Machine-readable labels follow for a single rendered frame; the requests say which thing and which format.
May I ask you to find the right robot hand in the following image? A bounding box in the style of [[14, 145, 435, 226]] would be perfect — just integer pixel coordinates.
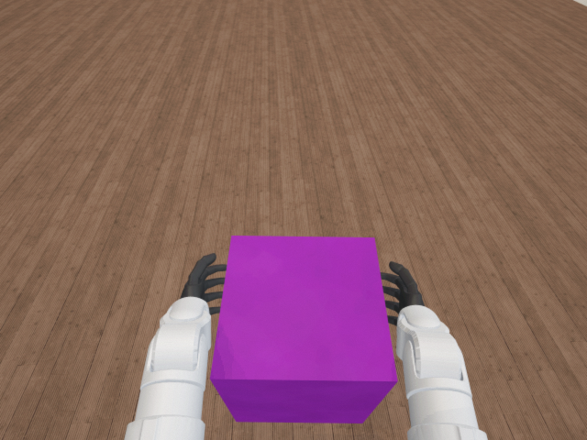
[[381, 261, 425, 326]]

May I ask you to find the carton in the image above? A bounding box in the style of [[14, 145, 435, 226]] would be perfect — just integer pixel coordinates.
[[210, 236, 398, 424]]

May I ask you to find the left robot forearm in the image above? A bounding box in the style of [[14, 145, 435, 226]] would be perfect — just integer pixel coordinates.
[[124, 297, 211, 440]]

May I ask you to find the right robot forearm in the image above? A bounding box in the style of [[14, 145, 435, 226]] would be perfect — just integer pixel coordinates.
[[396, 305, 488, 440]]

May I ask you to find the left robot hand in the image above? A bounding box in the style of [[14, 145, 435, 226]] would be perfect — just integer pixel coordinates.
[[180, 253, 227, 315]]

